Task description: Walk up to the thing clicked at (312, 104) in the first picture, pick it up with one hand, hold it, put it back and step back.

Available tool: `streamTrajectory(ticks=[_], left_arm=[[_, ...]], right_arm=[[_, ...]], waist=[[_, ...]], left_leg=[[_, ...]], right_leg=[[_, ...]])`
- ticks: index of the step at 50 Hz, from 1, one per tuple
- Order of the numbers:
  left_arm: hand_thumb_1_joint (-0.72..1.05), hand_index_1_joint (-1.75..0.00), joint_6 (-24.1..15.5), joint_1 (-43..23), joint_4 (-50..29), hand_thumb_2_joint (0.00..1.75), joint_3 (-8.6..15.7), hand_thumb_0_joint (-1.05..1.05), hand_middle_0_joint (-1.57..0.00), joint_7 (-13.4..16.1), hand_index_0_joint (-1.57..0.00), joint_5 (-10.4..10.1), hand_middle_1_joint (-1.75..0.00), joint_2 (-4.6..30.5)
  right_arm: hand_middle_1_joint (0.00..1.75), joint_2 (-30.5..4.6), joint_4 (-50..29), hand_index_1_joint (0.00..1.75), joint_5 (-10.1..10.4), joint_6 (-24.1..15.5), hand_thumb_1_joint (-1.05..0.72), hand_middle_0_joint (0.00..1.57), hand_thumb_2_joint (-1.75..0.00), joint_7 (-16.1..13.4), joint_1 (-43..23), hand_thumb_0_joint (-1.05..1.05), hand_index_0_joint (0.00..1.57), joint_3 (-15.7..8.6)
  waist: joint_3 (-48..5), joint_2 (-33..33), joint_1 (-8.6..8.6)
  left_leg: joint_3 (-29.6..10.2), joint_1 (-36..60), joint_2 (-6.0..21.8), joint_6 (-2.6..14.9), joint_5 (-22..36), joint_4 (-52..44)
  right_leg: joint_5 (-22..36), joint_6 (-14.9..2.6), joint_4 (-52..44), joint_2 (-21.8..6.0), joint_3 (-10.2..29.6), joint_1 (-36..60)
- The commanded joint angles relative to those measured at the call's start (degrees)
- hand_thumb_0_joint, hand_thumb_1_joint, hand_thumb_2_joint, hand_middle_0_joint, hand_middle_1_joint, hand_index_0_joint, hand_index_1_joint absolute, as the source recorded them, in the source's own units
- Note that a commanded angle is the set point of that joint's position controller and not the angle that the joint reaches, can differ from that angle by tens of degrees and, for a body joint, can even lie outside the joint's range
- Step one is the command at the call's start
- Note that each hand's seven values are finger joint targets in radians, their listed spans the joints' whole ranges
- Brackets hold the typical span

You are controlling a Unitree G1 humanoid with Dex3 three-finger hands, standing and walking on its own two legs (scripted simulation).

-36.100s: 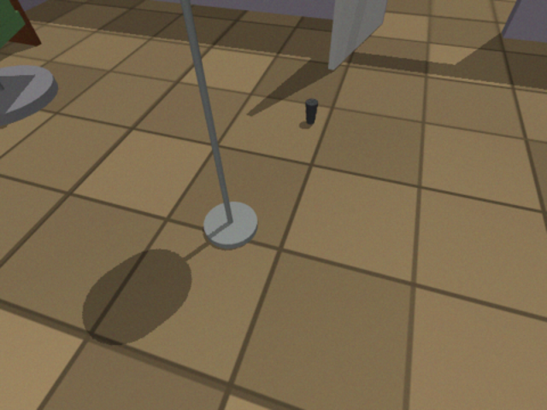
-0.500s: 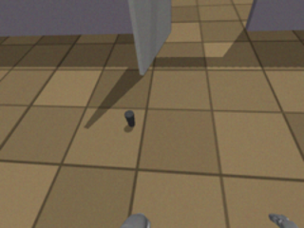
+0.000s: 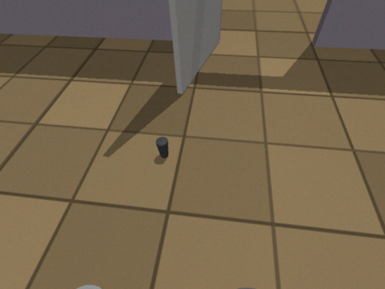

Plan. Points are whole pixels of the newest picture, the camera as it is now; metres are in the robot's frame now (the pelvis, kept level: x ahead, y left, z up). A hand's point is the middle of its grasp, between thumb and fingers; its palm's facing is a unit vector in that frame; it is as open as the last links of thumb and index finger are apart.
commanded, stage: step back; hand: left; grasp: from the side
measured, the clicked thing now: (163, 148) +1.02 +0.20 -0.69
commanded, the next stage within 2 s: stand in 0.50 s
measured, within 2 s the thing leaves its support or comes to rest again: neither
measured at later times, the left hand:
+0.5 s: hand out of the picture +0.13 +0.30 -0.15, palm faces +0.06 -0.93 -0.37, open 7.4 cm
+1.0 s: hand out of the picture +0.11 +0.27 -0.13, palm faces +0.00 -0.94 -0.34, open 7.4 cm
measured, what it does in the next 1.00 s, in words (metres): steps on the spot: left foot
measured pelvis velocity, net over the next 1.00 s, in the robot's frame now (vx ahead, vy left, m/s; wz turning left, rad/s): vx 0.04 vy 0.02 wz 0.03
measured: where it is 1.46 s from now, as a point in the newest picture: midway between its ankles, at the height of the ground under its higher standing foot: outside the picture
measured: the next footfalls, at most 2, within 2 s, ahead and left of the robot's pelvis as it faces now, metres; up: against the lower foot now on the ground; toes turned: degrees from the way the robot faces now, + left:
left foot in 0.28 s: +0.08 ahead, +0.15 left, +0.00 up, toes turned +2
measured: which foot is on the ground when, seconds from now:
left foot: down 0.00-0.02, up 0.04-0.26, down 0.28-1.00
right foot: down 0.00-1.00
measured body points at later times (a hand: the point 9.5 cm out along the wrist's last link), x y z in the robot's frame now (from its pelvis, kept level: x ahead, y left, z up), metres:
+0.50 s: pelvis +0.05 +0.03 +0.01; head +0.07 +0.04 +0.45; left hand +0.12 +0.35 -0.12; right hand +0.14 -0.26 -0.12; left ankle +0.04 +0.15 -0.73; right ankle +0.05 -0.11 -0.73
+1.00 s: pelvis +0.04 +0.02 +0.02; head +0.04 +0.02 +0.47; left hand +0.11 +0.32 -0.11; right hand +0.15 -0.28 -0.11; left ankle +0.04 +0.15 -0.73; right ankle +0.05 -0.11 -0.73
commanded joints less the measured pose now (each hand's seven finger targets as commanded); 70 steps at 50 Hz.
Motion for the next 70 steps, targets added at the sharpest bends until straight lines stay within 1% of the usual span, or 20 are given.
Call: streamTrajectory(ticks=[1, 2, 3, 5, 8, 11, 13, 15, 16, 17, 18, 20, 22, 24, 25, 27, 31, 45, 58, 70], left_arm=[[0.90, -0.30, -2.3, 2.4, -2.8, 0.90, 4.0, 0.00, -0.20, 2.1, -0.20, 1.3, -0.30, 17.2], [0.90, -0.30, -2.1, -2.9, -3.9, 0.90, 4.0, 0.00, -0.20, 1.8, -0.20, 1.2, -0.30, 18.0], [0.90, -0.30, -2.0, -5.0, -4.5, 0.90, 3.7, 0.00, -0.20, 1.6, -0.20, 1.1, -0.30, 16.8], [0.90, -0.30, -2.4, -5.4, -4.3, 0.90, 2.9, 0.00, -0.20, 1.7, -0.20, 0.6, -0.30, 14.0], [0.90, -0.30, -2.3, -5.9, -3.2, 0.90, 3.1, 0.00, -0.20, 1.5, -0.20, 0.7, -0.30, 14.9], [0.90, -0.30, -2.0, -6.5, -3.2, 0.90, 2.8, 0.00, -0.20, 1.4, -0.20, 0.6, -0.30, 14.1], [0.90, -0.30, -1.3, -6.6, -2.6, 0.90, 2.3, 0.00, -0.20, 1.3, -0.20, -0.1, -0.30, 13.5], [0.90, -0.30, -1.0, -5.9, -2.6, 0.90, 1.3, 0.00, -0.20, 1.4, -0.20, -0.7, -0.30, 10.9], [0.90, -0.30, -0.8, -5.7, -3.1, 0.90, 0.8, 0.00, -0.20, 1.5, -0.20, -1.2, -0.30, 9.2], [0.90, -0.30, -0.4, -6.2, -1.9, 0.90, 0.7, 0.00, -0.20, 1.5, -0.20, -1.9, -0.30, 9.1], [0.90, -0.30, -0.3, -6.7, -0.8, 0.90, 0.6, 0.00, -0.20, 1.7, -0.20, -1.6, -0.30, 9.4], [0.90, -0.30, -0.9, -5.8, 0.3, 0.90, 0.5, 0.00, -0.20, 1.7, -0.20, -1.1, -0.30, 10.3], [0.90, -0.30, -1.1, -5.6, 1.1, 0.90, 0.7, 0.00, -0.20, 1.7, -0.20, -1.2, -0.30, 11.9], [0.90, -0.30, -0.8, -7.0, 1.2, 0.90, 0.3, 0.00, -0.20, 1.7, -0.20, -1.4, -0.30, 11.5], [0.90, -0.30, -0.3, -6.6, 2.9, 0.90, -1.0, 0.00, -0.20, 1.3, -0.20, -1.5, -0.30, 8.5], [0.90, -0.30, -0.2, -7.2, 3.1, 0.90, -1.3, 0.00, -0.20, 1.2, -0.20, -1.5, -0.30, 8.9], [0.90, -0.30, -0.1, -7.9, 4.6, 0.90, -1.7, 0.00, -0.20, 1.1, -0.20, -1.1, -0.30, 9.7], [0.90, -0.30, -0.7, -9.7, 6.6, 0.90, -2.1, 0.00, -0.20, 0.9, -0.20, -0.6, -0.30, 10.1], [0.90, -0.30, -0.4, -9.1, 6.7, 0.90, -2.0, 0.00, -0.20, 0.7, -0.20, -0.4, -0.30, 11.1], [0.90, -0.30, -0.5, -7.5, 6.6, 0.90, -2.2, 0.00, -0.20, 0.6, -0.20, -0.9, -0.30, 10.5]], right_arm=[[0.30, -5.5, -5.5, 0.30, 1.3, -0.3, -0.90, 0.20, -0.90, -2.0, -3.1, 0.00, 0.20, -0.5], [0.30, -10.1, -3.3, 0.30, 0.9, 0.2, -0.90, 0.20, -0.90, -2.4, -1.1, 0.00, 0.20, -2.0], [0.30, -11.4, -2.3, 0.30, 0.8, 0.1, -0.90, 0.20, -0.90, -2.3, 0.1, 0.00, 0.20, -2.4], [0.30, -10.6, -0.9, 0.30, 1.0, -0.1, -0.90, 0.20, -0.90, -2.0, -0.2, 0.00, 0.20, -2.0], [0.30, -10.2, 0.0, 0.30, 0.5, -0.2, -0.90, 0.20, -0.90, -1.6, 0.5, 0.00, 0.20, -1.9], [0.30, -9.0, 0.5, 0.30, 0.5, -0.6, -0.90, 0.20, -0.90, -1.4, -0.3, 0.00, 0.20, -1.6], [0.30, -8.2, 1.4, 0.30, 0.2, -1.3, -0.90, 0.20, -0.90, -1.6, -0.4, 0.00, 0.20, -1.7], [0.30, -9.5, 2.1, 0.30, -0.2, -1.7, -0.90, 0.20, -0.90, -2.1, -0.3, 0.00, 0.20, -2.2], [0.30, -12.2, 1.7, 0.30, -0.5, -1.9, -0.90, 0.20, -0.90, -2.4, -1.2, 0.00, 0.20, -2.7], [0.30, -13.9, 0.6, 0.30, 0.4, -1.9, -0.90, 0.20, -0.90, -2.2, -6.8, 0.00, 0.20, -2.4], [0.30, -13.7, 0.5, 0.30, 0.6, -1.7, -0.90, 0.20, -0.90, -2.0, -9.2, 0.00, 0.20, -2.1], [0.30, -11.1, 1.0, 0.30, 0.8, -1.5, -0.90, 0.20, -0.90, -1.8, -10.7, 0.00, 0.20, -1.2], [0.30, -10.3, 1.7, 0.30, 1.0, -1.5, -0.90, 0.20, -0.90, -2.2, -9.6, 0.00, 0.20, -0.9], [0.30, -10.4, 3.0, 0.30, 1.0, -1.4, -0.90, 0.20, -0.90, -2.2, -9.4, 0.00, 0.20, -1.0], [0.30, -11.6, 3.4, 0.30, 1.2, -2.2, -0.90, 0.20, -0.90, -2.2, -9.1, 0.00, 0.20, -0.5], [0.30, -11.5, 3.6, 0.30, 1.3, -2.8, -0.90, 0.20, -0.90, -2.2, -10.9, 0.00, 0.20, -0.6], [0.30, -10.2, 4.4, 0.30, 1.6, -2.6, -0.90, 0.20, -0.90, -2.3, -11.7, 0.00, 0.20, -0.3], [0.30, -9.3, 5.8, 0.30, 1.5, -2.0, -0.90, 0.20, -0.90, -1.6, -14.2, 0.00, 0.20, 0.2], [0.30, -9.2, 7.4, 0.30, 1.0, -1.5, -0.90, 0.20, -0.90, -0.9, -11.2, 0.00, 0.20, 0.5], [0.30, -9.9, 7.9, 0.30, 1.2, -1.9, -0.90, 0.20, -0.90, -1.5, -9.3, 0.00, 0.20, 0.8]], waist=[[-5.3, -7.9, 4.07], [-2.0, -4.9, 2.48], [0.4, -4.8, 1.57], [1.1, -4.5, 1.24], [-0.7, -7.4, 1.58], [-3.7, -10.3, 1.67], [-5.3, -8.9, 1.00], [-7.8, -4.1, 0.87], [-9.9, 1.0, 1.25], [-8.4, 3.8, 2.75], [-6.9, 4.8, 2.89], [-7.7, 3.6, 3.55], [-8.0, 3.6, 2.44], [-8.4, 4.7, 2.03], [-8.1, 3.9, 2.05], [-9.2, 3.8, 2.14], [-8.4, 2.1, 1.58], [-6.4, 0.1, 0.97], [-3.0, -2.4, 0.94], [-7.2, 0.2, 1.06]], left_leg=[[-4.4, -17.9, -4.0, 1.73, -12.3, 13.2], [-5.2, -12.6, -1.0, 1.48, -14.4, 17.9], [-5.2, -11.7, 0.5, 1.40, -13.0, 18.4], [-6.1, -12.4, 0.4, 1.62, -8.5, 16.0], [-3.2, -9.0, 0.6, 0.78, -5.9, 12.2], [1.5, -6.5, 0.4, 0.58, -4.5, 2.7], [4.3, -0.8, -1.1, 0.73, 2.8, -7.8], [-0.1, 4.2, 1.6, 2.05, 17.2, -10.5], [-8.4, 4.7, 8.6, 4.63, 23.9, -11.2], [-12.0, -0.7, 11.5, 8.41, 19.2, -11.3], [-11.4, -4.6, 12.3, 9.38, 17.6, -11.2], [-5.4, -3.5, 8.4, 5.63, 21.4, -9.0], [-3.2, -3.7, 5.5, 3.23, 22.8, -7.8], [-3.8, -0.5, 6.4, 3.04, 24.5, -10.0], [-5.8, 0.9, 8.1, 3.56, 26.4, -13.1], [-5.6, 4.1, 8.6, 3.13, 32.5, -12.7], [-3.4, 6.5, 7.6, 2.34, 32.2, -14.1], [-1.4, 6.4, 6.6, 1.33, 19.7, -19.8], [-1.3, 3.0, 5.3, 1.09, 7.3, -20.1], [-1.6, 5.4, 7.0, 1.03, 17.5, -19.4]], right_leg=[[-13.0, -7.26, -19.5, -20.5, 30.2, 11.3], [-21.2, -12.05, -20.5, -24.0, 33.2, 1.4], [-20.6, -13.03, -20.0, -22.9, 31.3, -1.2], [-11.0, -9.10, -17.9, -17.0, 21.5, 0.6], [-6.2, -8.30, -15.3, -15.2, 15.8, -0.5], [4.3, -7.91, -11.5, -14.1, 11.3, 3.3], [12.0, -6.18, -5.4, -12.2, 7.9, 3.1], [18.4, -2.57, 1.3, -9.6, 5.0, 2.4], [14.5, -0.40, 4.9, -6.1, 2.6, 1.1], [0.0, 0.67, 3.7, -1.6, 0.5, 2.4], [-4.7, 0.31, 0.9, -1.7, 1.2, 6.3], [5.5, -0.29, -3.8, -4.5, 2.7, 9.6], [14.7, -1.07, -3.6, -6.9, 5.2, 11.0], [14.6, -1.07, -3.0, -6.8, 4.1, 9.9], [13.8, -0.34, -4.1, -5.7, 3.8, 10.1], [15.6, -0.09, -5.8, -6.0, 3.5, 10.6], [18.1, 0.12, -8.8, -6.7, 3.7, 11.7], [12.6, 0.82, -16.2, -7.8, 5.2, 12.7], [-6.7, 0.56, -21.1, -7.7, 7.4, 6.8], [10.7, 0.12, -16.7, -7.5, 6.2, 11.4]])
